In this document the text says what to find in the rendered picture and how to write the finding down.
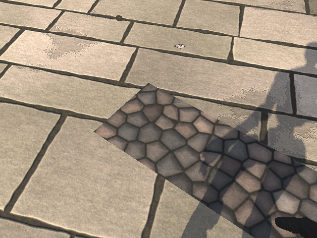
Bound robot right hand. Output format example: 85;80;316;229
274;216;317;238

